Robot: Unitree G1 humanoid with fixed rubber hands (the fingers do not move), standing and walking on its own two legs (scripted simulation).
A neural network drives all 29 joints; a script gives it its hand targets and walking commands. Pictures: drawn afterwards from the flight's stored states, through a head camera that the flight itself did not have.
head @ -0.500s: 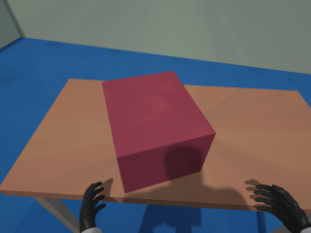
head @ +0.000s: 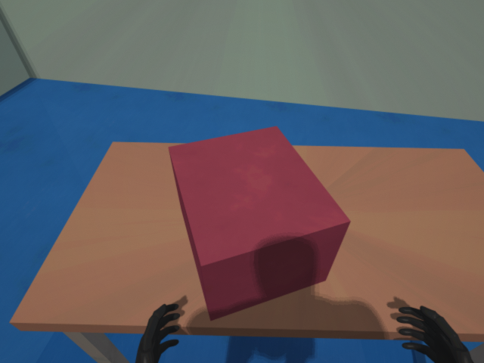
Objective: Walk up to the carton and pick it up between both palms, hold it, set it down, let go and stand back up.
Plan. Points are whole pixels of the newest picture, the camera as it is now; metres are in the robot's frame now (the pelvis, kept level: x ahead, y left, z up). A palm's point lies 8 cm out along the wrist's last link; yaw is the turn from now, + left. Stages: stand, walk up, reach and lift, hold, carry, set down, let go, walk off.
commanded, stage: set down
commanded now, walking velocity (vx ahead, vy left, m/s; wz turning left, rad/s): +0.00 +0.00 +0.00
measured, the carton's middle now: (246, 213) +0.42 +0.03 +0.00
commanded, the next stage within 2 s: let go in 0.46 s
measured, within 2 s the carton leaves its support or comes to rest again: neither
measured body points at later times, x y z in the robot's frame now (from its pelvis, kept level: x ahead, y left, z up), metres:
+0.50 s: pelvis -0.04 +0.00 +0.00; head -0.08 +0.01 +0.45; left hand +0.17 +0.19 -0.03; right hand +0.17 -0.27 -0.03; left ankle -0.05 +0.11 -0.74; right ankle +0.02 -0.10 -0.74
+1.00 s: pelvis -0.05 -0.05 -0.01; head -0.07 -0.04 +0.44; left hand +0.17 +0.18 -0.03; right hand +0.10 -0.25 -0.08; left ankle -0.05 +0.10 -0.74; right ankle +0.02 -0.10 -0.74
